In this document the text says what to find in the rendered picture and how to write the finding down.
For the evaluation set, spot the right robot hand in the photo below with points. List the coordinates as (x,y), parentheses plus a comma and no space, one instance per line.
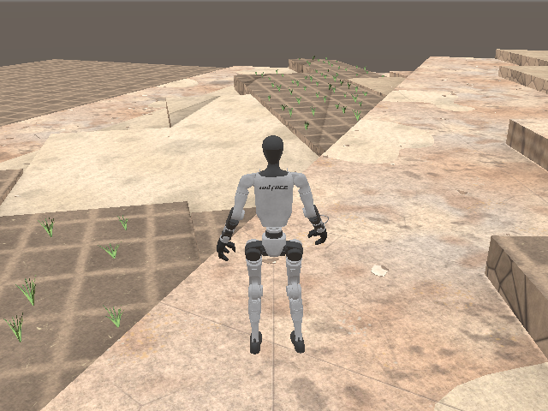
(323,236)

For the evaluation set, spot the robot left forearm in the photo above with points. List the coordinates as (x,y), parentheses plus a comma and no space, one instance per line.
(229,228)

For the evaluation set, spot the robot left upper arm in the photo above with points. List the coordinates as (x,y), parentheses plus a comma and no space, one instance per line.
(241,194)

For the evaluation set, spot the robot torso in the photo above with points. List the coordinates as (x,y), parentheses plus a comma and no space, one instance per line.
(273,200)

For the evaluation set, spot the robot right upper arm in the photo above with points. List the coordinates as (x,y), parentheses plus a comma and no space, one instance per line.
(301,182)

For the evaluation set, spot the left robot hand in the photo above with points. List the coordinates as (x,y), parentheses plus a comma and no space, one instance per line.
(221,248)

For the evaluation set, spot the right robot foot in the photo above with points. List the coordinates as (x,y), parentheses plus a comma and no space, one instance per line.
(299,346)

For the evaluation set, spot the robot right forearm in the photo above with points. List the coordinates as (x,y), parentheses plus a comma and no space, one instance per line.
(317,221)

